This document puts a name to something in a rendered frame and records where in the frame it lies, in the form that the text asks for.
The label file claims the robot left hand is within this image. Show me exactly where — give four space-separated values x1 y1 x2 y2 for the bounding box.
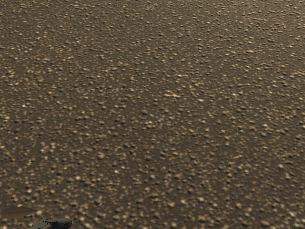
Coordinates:
29 218 72 229

